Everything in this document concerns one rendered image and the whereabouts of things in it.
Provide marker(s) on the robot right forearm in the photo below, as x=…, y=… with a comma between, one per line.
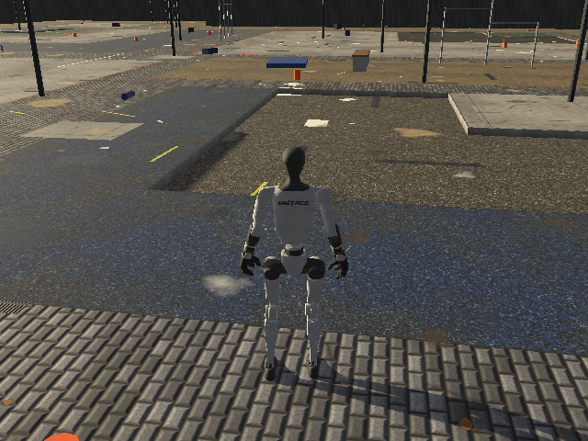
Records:
x=337, y=245

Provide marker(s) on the left robot upper arm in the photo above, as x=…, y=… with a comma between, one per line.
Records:
x=265, y=194

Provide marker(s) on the right robot upper arm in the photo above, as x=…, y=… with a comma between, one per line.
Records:
x=322, y=195

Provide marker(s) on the humanoid robot torso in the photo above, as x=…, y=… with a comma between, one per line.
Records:
x=293, y=218

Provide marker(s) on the robot left hand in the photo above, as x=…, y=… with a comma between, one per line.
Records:
x=249, y=262

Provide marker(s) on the robot right hand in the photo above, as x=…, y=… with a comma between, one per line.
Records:
x=340, y=264

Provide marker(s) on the left robot foot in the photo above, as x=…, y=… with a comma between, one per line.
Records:
x=270, y=373

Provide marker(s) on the robot left forearm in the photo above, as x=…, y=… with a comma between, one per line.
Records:
x=250, y=244

